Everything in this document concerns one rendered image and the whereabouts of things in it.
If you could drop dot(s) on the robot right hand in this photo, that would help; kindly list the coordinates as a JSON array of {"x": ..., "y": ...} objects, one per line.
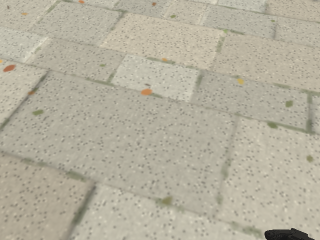
[{"x": 286, "y": 234}]

